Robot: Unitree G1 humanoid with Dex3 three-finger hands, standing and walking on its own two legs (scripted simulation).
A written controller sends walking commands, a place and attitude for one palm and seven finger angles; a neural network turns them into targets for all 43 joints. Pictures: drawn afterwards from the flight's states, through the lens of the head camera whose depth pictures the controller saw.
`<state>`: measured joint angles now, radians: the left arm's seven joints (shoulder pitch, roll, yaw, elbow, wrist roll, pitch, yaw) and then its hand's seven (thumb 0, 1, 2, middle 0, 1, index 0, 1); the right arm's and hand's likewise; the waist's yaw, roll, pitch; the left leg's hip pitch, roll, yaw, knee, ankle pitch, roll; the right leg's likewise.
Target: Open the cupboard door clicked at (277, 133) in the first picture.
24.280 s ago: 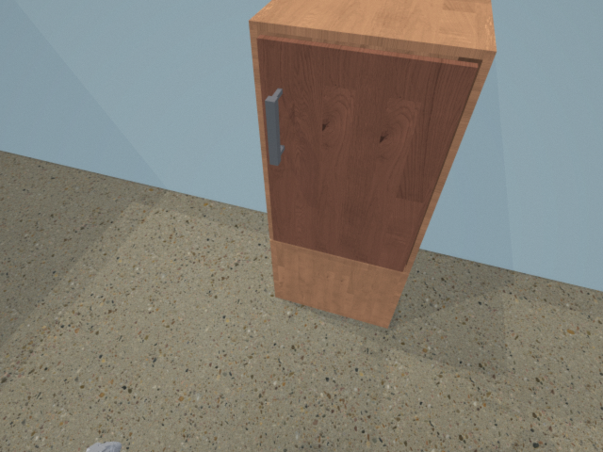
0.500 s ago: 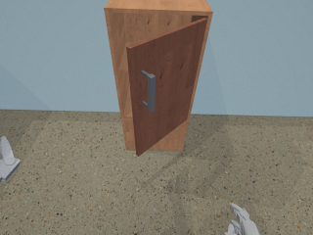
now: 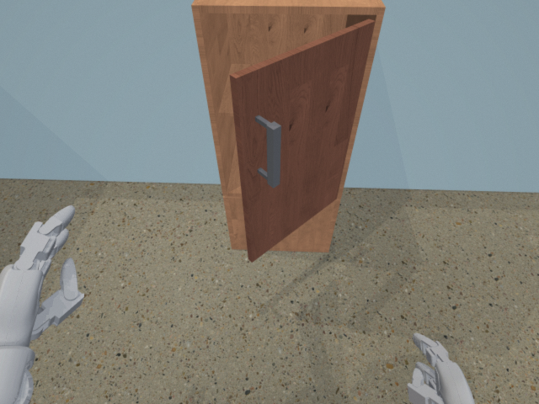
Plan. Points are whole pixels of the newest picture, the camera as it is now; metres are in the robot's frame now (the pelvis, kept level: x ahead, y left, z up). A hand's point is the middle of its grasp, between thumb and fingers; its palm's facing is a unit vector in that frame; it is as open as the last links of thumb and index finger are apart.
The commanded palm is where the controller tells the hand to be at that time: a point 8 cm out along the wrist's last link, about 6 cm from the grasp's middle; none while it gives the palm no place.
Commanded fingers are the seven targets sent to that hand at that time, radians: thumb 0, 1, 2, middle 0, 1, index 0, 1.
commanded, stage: let the arm hang, fingers relaxed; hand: left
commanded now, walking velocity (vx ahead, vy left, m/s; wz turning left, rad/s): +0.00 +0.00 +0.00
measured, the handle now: (267, 152) +0.59 +0.05 +0.04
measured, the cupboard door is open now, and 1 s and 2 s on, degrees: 44 44 44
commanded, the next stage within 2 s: look to check the result in 1.04 s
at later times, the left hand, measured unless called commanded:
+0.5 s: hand out of the picture -0.13 +0.15 -0.17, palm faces +0.09 -0.98 -0.16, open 7.3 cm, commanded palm none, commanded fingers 0.00 0.90 0.90 -0.20 -0.30 -0.20 -0.30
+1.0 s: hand out of the picture -0.02 +0.16 -0.17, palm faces +0.08 -0.98 -0.17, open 7.3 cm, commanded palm none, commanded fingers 0.00 0.90 0.90 -0.20 -0.30 -0.20 -0.30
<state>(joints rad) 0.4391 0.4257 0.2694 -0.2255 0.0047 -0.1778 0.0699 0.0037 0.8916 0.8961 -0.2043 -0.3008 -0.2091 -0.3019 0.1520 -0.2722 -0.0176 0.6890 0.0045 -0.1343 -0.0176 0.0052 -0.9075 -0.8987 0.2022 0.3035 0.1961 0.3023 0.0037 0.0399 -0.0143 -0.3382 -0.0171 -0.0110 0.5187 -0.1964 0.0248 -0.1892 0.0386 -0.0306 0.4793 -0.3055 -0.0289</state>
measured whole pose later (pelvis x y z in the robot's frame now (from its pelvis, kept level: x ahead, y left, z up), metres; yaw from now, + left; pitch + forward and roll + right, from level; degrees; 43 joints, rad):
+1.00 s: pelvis -0.02 +0.00 +0.00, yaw +2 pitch -2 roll +0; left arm 0.29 0.12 0.02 1.12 0.01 0.00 0.04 0.00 0.92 0.90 -0.20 -0.30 -0.20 -0.30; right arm 0.30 -0.12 -0.01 1.13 -0.02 0.01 -0.03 0.00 -0.92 -0.90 0.20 0.30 0.19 0.30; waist -0.02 0.01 0.03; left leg -0.28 -0.04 -0.03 0.44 -0.14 0.03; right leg -0.15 0.01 -0.06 0.46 -0.29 -0.03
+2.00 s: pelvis +0.01 -0.01 +0.00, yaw -3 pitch -1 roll +0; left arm 0.29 0.14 0.05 1.10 0.01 0.04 0.02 0.00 0.91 0.90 -0.20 -0.30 -0.20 -0.30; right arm 0.22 -0.16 -0.03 1.10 -0.02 0.03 -0.05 0.00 -0.92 -0.90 0.20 0.30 0.20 0.30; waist 0.00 0.01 0.08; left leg -0.27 0.01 0.03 0.52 -0.23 0.01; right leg -0.14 0.06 0.01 0.49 -0.33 -0.05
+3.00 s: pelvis +0.03 -0.02 +0.00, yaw -37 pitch +1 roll -2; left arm 0.14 0.26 0.09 0.88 0.02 0.06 -0.04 0.00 0.91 0.90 -0.19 -0.30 -0.20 -0.30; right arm 0.23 -0.21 -0.03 0.90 -0.03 0.01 -0.03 0.00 -0.91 -0.90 0.20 0.30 0.20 0.30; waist 0.01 0.00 0.13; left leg -0.21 0.11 0.12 0.52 -0.32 -0.02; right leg -0.44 -0.03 -0.04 0.87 -0.44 0.04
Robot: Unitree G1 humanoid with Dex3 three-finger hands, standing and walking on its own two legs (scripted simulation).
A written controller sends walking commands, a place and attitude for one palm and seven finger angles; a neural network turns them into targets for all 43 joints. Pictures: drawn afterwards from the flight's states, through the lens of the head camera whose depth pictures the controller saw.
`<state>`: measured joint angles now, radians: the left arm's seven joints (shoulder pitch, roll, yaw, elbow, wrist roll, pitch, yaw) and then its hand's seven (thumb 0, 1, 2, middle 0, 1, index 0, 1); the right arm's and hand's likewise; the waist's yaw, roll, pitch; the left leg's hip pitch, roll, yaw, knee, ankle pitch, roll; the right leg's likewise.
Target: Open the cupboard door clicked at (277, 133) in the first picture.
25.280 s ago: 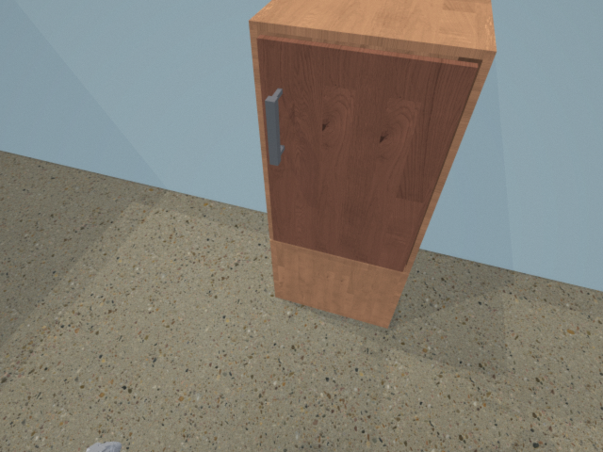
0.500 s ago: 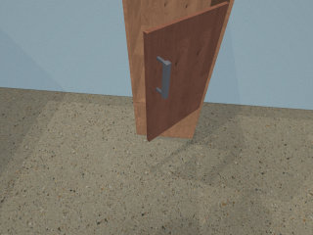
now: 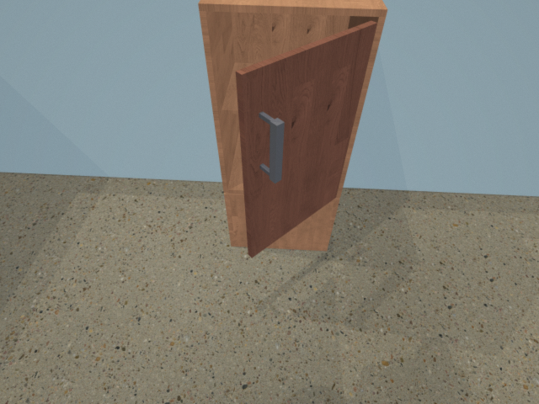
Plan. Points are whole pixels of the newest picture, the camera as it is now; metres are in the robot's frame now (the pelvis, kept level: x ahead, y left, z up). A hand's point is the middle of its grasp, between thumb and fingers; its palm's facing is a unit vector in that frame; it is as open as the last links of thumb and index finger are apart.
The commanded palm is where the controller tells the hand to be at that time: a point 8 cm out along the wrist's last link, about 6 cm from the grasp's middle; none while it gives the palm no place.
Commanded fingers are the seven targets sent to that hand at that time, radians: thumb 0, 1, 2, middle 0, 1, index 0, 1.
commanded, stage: let the arm hang, fingers relaxed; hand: left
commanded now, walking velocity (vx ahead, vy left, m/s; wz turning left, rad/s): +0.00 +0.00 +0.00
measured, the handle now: (270, 148) +0.61 +0.03 +0.03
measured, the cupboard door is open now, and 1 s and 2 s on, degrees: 44 44 44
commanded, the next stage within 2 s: look to check the result in 0.04 s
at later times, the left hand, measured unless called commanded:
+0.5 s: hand out of the picture +0.00 +0.16 -0.17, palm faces +0.05 -0.98 -0.19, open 7.4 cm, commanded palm none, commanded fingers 0.00 0.90 0.90 -0.20 -0.30 -0.20 -0.30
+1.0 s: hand out of the picture +0.03 +0.16 -0.18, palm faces -0.01 -0.98 -0.19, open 7.4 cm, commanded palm none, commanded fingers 0.00 0.90 0.90 -0.20 -0.30 -0.20 -0.30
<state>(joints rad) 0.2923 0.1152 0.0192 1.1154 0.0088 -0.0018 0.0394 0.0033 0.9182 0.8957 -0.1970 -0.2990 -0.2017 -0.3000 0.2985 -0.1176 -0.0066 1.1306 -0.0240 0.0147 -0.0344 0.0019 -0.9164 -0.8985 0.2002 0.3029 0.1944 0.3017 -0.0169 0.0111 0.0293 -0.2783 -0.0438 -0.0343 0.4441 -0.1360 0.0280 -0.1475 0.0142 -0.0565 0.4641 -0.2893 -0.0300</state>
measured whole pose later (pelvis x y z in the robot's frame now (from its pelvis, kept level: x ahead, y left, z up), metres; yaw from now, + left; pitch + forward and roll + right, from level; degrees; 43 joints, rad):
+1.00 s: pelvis +0.03 -0.01 +0.00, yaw -5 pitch -1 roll +0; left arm 0.29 0.14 0.05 1.10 0.01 0.04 0.02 0.00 0.91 0.90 -0.20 -0.30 -0.20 -0.30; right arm 0.22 -0.16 -0.03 1.10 -0.02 0.03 -0.05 0.00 -0.92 -0.90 0.20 0.30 0.20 0.30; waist 0.00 0.01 0.08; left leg -0.27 0.01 0.03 0.52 -0.23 0.01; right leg -0.14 0.06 0.01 0.49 -0.33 -0.05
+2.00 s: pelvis +0.05 -0.02 +0.00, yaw -39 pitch +1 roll -2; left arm 0.14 0.26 0.09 0.88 0.02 0.06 -0.04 0.00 0.91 0.90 -0.19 -0.30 -0.20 -0.30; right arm 0.23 -0.21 -0.03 0.90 -0.03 0.01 -0.03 0.00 -0.91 -0.90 0.20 0.30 0.20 0.30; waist 0.01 0.00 0.13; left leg -0.21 0.11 0.12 0.52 -0.32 -0.02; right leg -0.44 -0.03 -0.04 0.87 -0.44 0.04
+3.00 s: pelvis +0.08 -0.16 +0.00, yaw -74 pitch +1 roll +0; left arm 0.21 0.20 0.06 0.95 0.03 -0.02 -0.02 0.00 0.91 0.90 -0.20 -0.30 -0.20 -0.30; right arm 0.25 -0.23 -0.07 0.96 -0.02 0.01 0.01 0.01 -0.91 -0.90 0.20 0.30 0.19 0.30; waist -0.03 0.00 0.08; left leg -0.51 0.12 0.07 0.96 -0.35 -0.07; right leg -0.19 0.01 -0.04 0.47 -0.30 -0.03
